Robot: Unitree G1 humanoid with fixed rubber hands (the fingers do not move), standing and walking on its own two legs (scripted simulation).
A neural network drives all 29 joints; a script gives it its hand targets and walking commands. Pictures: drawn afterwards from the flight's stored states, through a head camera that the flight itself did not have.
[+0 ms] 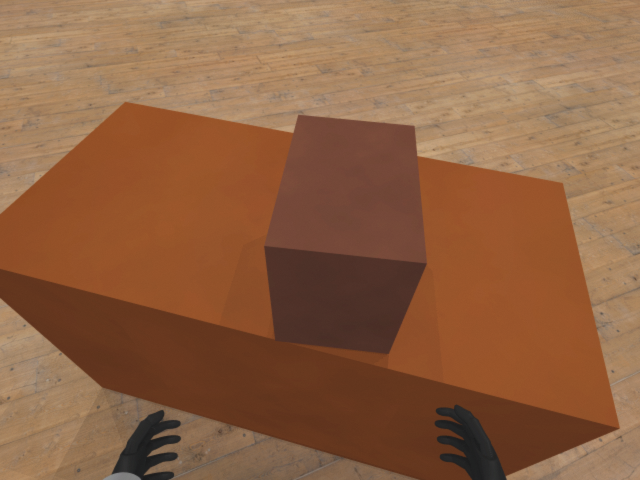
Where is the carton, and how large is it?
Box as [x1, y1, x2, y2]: [264, 115, 426, 353]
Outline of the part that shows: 298,115 264,244 275,340 388,353 426,264 414,126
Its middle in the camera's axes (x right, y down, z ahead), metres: +0.03 -0.01 +0.60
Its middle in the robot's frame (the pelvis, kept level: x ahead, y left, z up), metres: +0.46 +0.03 +0.02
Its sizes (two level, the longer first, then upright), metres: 0.265 0.180 0.238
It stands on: a pedestal, 0.67 m high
